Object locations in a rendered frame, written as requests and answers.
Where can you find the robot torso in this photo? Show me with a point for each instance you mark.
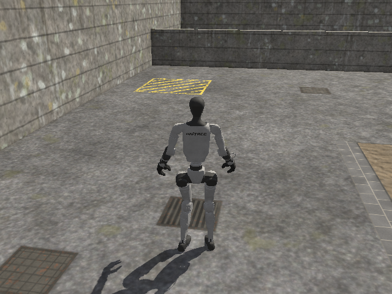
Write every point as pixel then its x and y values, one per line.
pixel 196 148

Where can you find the left robot upper arm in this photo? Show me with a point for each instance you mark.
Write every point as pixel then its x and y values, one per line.
pixel 177 129

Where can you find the left robot forearm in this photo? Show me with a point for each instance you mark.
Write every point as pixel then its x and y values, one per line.
pixel 164 159

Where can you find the left robot hand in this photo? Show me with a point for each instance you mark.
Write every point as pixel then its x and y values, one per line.
pixel 159 169

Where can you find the right robot forearm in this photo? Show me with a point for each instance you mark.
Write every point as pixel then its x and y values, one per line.
pixel 228 158

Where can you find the right robot hand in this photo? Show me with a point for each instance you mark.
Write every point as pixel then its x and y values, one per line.
pixel 233 166

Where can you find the right robot thigh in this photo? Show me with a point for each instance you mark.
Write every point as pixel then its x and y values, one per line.
pixel 210 187

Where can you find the right robot upper arm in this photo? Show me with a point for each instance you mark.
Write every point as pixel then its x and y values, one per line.
pixel 215 129

